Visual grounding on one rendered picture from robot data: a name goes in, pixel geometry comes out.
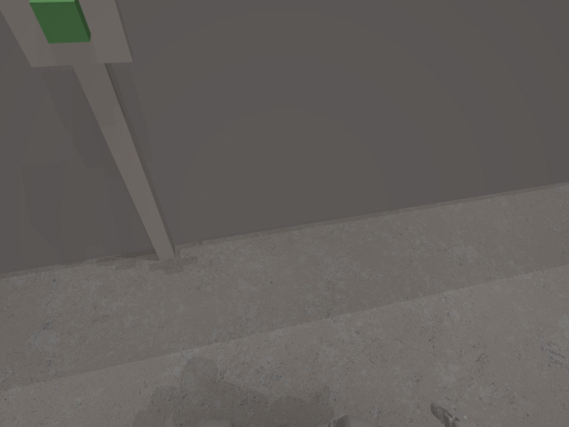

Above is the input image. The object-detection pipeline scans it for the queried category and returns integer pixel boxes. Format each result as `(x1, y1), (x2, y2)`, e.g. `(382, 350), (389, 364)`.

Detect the panel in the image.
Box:
(0, 0), (176, 261)

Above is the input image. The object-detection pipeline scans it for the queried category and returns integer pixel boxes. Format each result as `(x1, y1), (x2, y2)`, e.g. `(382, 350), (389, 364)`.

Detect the right robot hand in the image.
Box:
(430, 402), (477, 427)

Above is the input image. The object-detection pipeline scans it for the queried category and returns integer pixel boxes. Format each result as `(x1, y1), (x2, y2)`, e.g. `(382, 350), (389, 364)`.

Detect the button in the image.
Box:
(29, 0), (91, 44)

